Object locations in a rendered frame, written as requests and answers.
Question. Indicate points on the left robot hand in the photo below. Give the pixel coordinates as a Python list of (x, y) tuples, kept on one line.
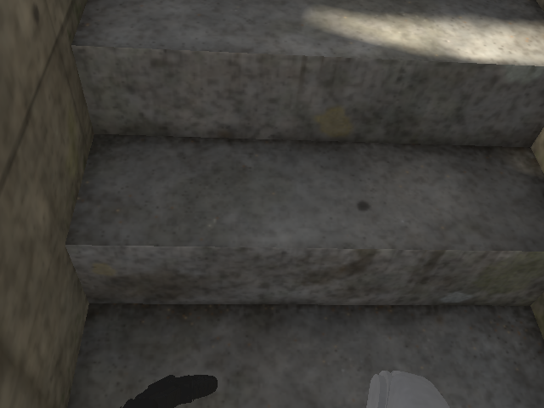
[(172, 391)]

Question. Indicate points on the right robot thigh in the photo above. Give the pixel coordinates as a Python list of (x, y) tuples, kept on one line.
[(403, 390)]

